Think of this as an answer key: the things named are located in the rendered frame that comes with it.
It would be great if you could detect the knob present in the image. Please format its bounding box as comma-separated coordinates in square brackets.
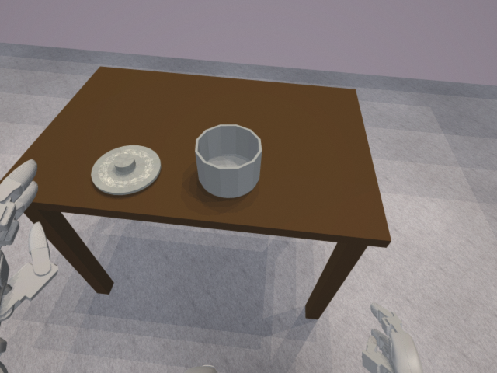
[113, 154, 136, 173]

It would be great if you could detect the table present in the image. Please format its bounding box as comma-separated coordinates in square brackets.
[0, 67, 391, 319]

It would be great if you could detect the left robot hand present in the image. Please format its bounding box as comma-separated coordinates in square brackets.
[0, 159, 58, 325]

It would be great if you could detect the lid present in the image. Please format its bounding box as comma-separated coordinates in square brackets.
[91, 145, 161, 195]

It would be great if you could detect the pot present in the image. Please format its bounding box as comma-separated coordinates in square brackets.
[195, 124, 262, 198]

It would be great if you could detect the right robot hand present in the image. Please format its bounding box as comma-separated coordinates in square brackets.
[362, 302, 423, 373]

